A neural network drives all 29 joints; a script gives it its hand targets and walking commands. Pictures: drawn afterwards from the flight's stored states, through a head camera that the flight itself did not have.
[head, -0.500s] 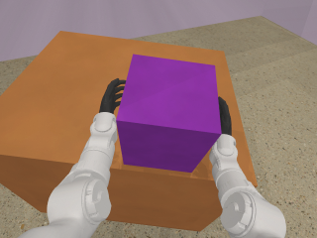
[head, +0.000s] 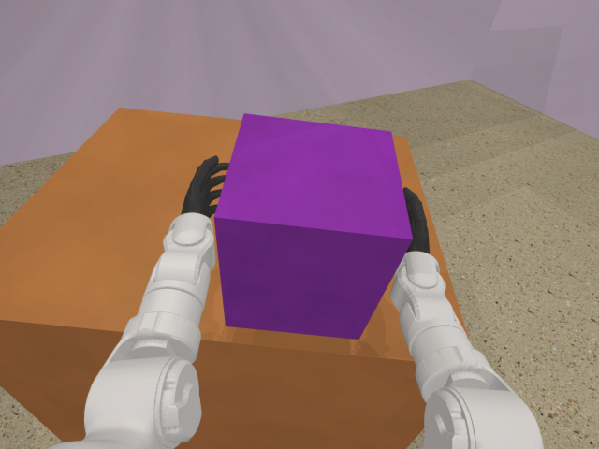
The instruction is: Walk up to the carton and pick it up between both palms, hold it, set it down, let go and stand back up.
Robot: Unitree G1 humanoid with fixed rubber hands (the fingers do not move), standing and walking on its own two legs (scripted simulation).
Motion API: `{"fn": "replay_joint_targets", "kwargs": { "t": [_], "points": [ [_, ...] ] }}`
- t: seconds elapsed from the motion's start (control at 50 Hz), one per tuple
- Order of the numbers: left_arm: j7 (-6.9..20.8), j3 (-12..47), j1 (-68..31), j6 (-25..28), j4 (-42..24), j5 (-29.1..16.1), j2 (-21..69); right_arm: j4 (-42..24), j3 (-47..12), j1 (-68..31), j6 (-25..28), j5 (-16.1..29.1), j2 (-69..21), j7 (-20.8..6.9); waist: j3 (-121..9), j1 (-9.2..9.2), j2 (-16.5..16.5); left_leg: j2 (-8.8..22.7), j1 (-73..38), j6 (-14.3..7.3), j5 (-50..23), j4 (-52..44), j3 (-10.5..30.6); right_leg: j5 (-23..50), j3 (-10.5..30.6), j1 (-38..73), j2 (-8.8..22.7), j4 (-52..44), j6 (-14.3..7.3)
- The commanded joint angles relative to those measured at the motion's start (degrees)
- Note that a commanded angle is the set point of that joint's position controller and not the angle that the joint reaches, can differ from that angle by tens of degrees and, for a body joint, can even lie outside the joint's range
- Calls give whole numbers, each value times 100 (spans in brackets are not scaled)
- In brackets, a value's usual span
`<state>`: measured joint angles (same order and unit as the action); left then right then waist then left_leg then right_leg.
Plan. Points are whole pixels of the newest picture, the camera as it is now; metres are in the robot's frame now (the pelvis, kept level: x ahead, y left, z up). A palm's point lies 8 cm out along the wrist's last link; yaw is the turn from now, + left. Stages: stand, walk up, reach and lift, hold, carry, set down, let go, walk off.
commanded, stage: reach and lift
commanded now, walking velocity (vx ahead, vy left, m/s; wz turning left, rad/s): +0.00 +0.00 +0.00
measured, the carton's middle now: (304, 233) +0.42 +0.00 +0.10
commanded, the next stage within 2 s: none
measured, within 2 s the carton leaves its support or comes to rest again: neither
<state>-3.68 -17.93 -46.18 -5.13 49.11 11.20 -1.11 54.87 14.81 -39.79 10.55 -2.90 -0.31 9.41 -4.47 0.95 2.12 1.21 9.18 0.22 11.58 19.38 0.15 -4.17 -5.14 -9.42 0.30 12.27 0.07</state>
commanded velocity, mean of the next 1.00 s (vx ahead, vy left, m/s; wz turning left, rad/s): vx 0.00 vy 0.00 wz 0.00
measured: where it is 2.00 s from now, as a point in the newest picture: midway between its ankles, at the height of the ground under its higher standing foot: outside the picture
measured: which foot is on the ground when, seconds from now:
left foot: down 0.00-1.00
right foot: down 0.00-1.00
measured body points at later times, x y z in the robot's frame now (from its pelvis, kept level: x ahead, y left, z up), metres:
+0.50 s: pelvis -0.01 +0.01 +0.00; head -0.05 +0.04 +0.45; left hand +0.40 +0.15 +0.18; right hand +0.38 -0.15 +0.15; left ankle -0.02 +0.12 -0.75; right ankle +0.02 -0.12 -0.75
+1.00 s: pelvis -0.03 +0.00 +0.00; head -0.08 +0.02 +0.44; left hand +0.37 +0.14 +0.22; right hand +0.36 -0.16 +0.19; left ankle -0.02 +0.11 -0.75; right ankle +0.02 -0.12 -0.75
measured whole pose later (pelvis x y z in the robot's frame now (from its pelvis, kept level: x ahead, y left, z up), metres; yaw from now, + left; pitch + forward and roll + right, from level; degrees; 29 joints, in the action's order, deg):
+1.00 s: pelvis -0.03 +0.00 +0.00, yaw +1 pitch -9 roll -1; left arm -1.5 -20.1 -48.3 -38.9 24.2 17.3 -0.2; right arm 41.9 8.7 -46.7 -17.1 9.0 2.1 9.7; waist 1.3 5.7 1.9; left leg 0.5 0.9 -0.3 10.8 20.3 0.6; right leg -4.3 -5.6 -1.4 1.1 14.4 0.3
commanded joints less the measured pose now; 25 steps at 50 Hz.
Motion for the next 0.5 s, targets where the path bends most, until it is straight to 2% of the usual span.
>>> {"fn": "replay_joint_targets", "kwargs": {
  "t": [0.0,0.18,0.28,0.3,0.32,0.38,0.4,0.46,0.48],
  "points": [
    [1091,1824,-4151,-253,-636,-38,3915,-1814,-1683,-5690,49,-192,-3021,-819,-2642,-34,-146,-266,-123,279,-1136,-283,-471,966,-32,2024,-149,273,35],
    [1113,1540,-3618,-1030,-1002,205,3503,-1675,-1262,-5308,-365,-191,-2493,-935,-1940,121,-306,-248,-605,349,-1401,-281,-439,585,-190,1958,-193,179,65],
    [1058,1913,-3659,-1240,-1556,74,3671,-2002,-1533,-5415,-431,83,-2433,-932,-2252,233,-439,-218,-1112,493,-2217,-44,-330,834,-227,1852,-273,202,32],
    [978,2308,-3703,-1381,-2129,-35,3862,-2247,-1932,-5704,-451,355,-2579,-894,-2936,275,-633,-243,-1428,491,-3043,186,-244,1571,-149,1864,-329,337,2],
    [945,2407,-3634,-1497,-2369,-85,3696,-2118,-1941,-5255,-586,421,-2623,-816,-2833,383,-611,-268,-1498,531,-3300,276,-160,1885,-93,1925,-331,337,-1],
    [968,2493,-3706,-1802,-2703,-195,3675,-2424,-2197,-5263,-919,638,-2647,-692,-2378,447,-452,-302,-1324,479,-2898,218,-92,1681,-64,2092,-324,279,76],
    [975,2522,-3716,-1891,-2735,-268,3732,-2720,-2313,-5531,-984,767,-2668,-642,-2317,475,-382,-310,-1183,435,-2812,184,-54,1725,-36,2113,-305,338,91],
    [975,2707,-3678,-2103,-2978,-377,3923,-3328,-2589,-5838,-1102,1028,-2706,-601,-2717,433,-445,-298,-1274,450,-2733,217,18,1707,-53,2169,-304,391,113],
    [943,2723,-3633,-2151,-3009,-351,3829,-3308,-2638,-5741,-1187,1046,-2765,-625,-2581,406,-518,-288,-1228,468,-2753,225,6,1537,-47,2029,-330,364,70]
  ]
}}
